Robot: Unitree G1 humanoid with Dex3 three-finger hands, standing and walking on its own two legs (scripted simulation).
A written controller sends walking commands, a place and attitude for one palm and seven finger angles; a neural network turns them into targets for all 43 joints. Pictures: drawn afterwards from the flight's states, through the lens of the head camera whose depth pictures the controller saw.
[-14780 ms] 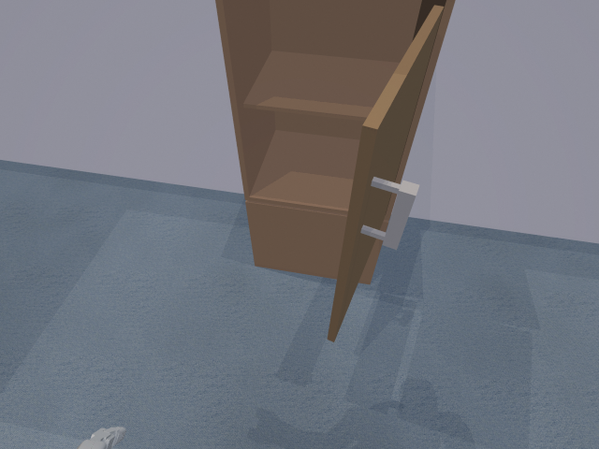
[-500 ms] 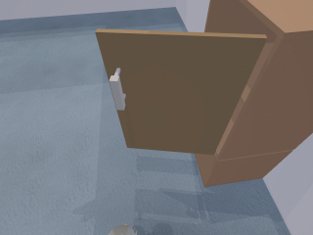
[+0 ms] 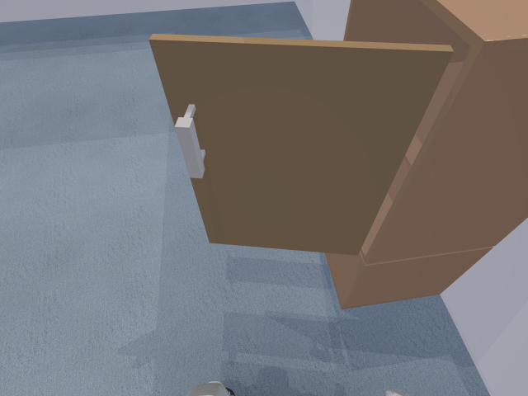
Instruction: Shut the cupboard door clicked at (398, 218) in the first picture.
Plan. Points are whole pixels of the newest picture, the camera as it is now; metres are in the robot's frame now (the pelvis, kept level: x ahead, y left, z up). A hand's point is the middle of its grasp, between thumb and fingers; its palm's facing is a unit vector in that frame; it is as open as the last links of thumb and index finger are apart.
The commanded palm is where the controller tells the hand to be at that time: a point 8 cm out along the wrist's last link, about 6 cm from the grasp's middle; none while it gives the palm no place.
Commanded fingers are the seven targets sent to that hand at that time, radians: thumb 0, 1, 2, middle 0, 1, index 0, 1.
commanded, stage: come to a stop and stand still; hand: left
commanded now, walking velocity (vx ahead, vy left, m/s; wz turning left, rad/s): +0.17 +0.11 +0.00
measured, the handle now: (194, 141) +0.50 +0.18 +0.08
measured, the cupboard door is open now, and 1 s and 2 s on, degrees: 76 76 76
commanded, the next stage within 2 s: look again from close up in 0.64 s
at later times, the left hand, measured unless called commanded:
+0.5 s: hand out of the picture -0.04 +0.15 -0.16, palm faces +0.09 -0.97 -0.25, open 7.4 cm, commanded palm none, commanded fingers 0.00 0.90 0.90 -0.20 -0.30 -0.20 -0.30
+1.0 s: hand out of the picture -0.05 +0.15 -0.16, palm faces +0.07 -0.98 -0.17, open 7.4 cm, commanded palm none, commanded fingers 0.00 0.90 0.90 -0.20 -0.30 -0.20 -0.30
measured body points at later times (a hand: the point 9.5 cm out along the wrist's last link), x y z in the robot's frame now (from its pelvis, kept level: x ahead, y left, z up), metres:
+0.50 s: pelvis -0.06 -0.03 +0.00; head -0.06 -0.06 +0.45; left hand -0.04 +0.20 -0.14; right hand -0.08 -0.26 -0.17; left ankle +0.02 +0.10 -0.70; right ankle -0.06 -0.10 -0.73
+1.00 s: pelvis -0.04 -0.01 +0.01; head -0.03 -0.01 +0.46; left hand -0.06 +0.21 -0.15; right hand +0.01 -0.24 -0.14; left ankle -0.06 +0.11 -0.73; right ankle -0.06 -0.10 -0.73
